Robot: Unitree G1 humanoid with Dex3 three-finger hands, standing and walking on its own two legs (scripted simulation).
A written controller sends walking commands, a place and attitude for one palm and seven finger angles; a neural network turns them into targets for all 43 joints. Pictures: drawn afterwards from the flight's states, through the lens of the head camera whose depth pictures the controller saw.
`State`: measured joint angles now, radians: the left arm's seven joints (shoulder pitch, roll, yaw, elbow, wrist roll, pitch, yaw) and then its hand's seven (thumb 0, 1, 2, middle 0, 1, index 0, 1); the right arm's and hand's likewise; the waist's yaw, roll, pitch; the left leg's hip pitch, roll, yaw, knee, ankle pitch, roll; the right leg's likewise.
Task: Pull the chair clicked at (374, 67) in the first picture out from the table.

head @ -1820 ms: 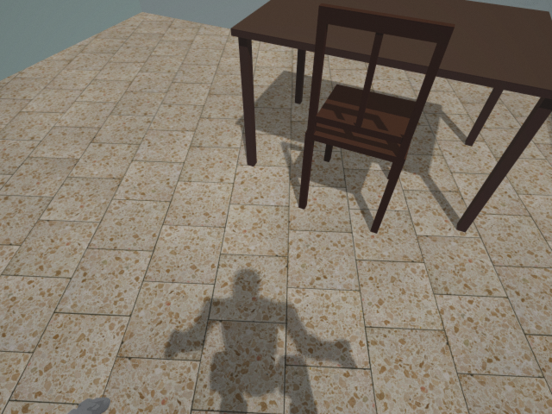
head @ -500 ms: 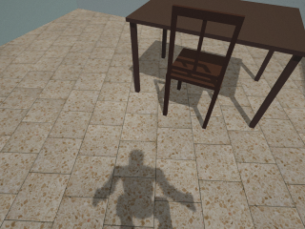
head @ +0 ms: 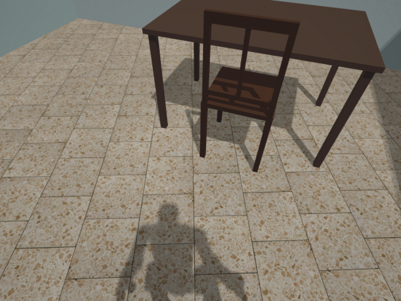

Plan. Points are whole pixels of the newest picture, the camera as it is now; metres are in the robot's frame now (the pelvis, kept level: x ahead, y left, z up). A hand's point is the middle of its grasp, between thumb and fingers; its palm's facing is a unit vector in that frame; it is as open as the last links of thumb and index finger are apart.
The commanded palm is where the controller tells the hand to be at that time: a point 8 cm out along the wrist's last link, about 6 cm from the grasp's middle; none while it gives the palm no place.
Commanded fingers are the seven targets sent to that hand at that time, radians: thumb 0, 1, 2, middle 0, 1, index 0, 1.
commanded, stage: walk to a spot facing it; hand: left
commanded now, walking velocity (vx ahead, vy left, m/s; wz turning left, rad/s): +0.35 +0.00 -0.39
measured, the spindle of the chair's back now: (242, 65) +1.10 -0.11 -0.06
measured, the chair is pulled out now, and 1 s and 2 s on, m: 0.00 0.00 0.00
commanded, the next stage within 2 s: take the last steps up to it in 0.66 s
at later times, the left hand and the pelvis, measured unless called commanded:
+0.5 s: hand out of the picture +0.12 +0.19 -0.18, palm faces -0.05 -0.99 -0.16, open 7.4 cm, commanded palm none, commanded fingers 0.00 0.90 0.90 -0.20 -0.30 -0.20 -0.30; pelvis +0.20 +0.02 -0.01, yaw -10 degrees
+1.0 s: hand (179, 170) +0.54 +0.11 -0.15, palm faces -0.40 -0.89 -0.22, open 7.4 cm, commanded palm none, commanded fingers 0.00 0.90 0.90 -0.20 -0.30 -0.20 -0.30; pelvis +0.34 -0.01 -0.01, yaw -23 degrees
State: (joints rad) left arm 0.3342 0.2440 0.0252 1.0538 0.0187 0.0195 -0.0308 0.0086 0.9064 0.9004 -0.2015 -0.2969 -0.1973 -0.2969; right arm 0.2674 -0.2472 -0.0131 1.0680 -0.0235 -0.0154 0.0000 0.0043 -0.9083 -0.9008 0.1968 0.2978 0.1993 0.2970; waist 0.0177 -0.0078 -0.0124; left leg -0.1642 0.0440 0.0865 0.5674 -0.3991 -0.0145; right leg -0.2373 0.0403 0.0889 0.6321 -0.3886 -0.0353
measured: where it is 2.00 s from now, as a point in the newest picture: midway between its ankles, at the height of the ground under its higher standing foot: (229, 227)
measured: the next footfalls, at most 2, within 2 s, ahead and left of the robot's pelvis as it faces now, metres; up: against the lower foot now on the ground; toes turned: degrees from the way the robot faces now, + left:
left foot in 0.50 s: +0.37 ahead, +0.10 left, +0.00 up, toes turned -3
right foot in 0.94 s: +0.38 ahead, -0.15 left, +0.00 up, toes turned -30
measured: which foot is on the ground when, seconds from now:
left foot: down 0.00-0.10, up 0.12-0.48, down 0.50-0.94, up 0.96-1.00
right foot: down 0.00-0.50, up 0.52-0.92, down 0.94-1.00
